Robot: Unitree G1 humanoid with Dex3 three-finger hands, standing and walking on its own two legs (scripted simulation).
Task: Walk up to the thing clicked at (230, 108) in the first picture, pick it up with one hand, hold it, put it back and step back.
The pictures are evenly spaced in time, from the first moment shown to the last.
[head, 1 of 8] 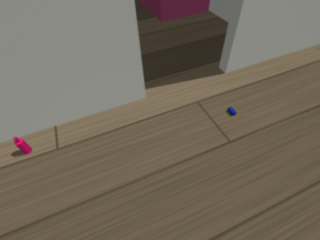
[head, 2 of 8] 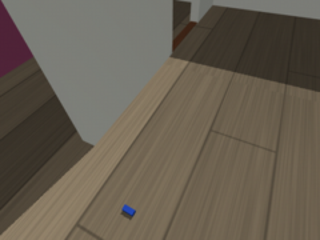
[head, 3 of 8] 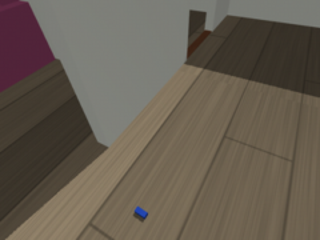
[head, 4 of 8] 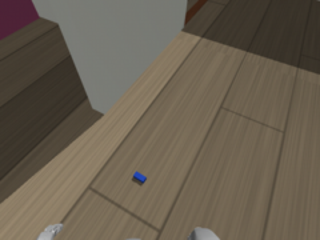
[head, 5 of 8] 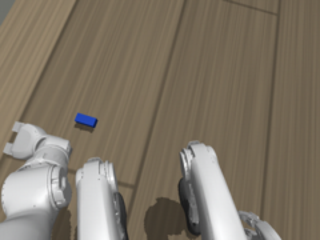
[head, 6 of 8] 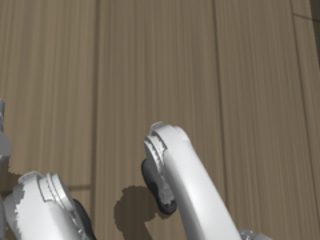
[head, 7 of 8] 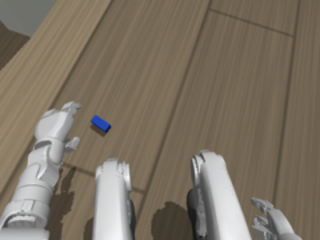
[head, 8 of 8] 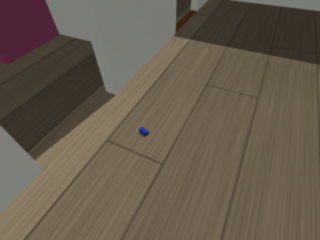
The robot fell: no
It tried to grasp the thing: yes
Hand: left
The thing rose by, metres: 0.68
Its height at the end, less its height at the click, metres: +0.00
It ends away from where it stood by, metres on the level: 0.01
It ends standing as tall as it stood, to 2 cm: yes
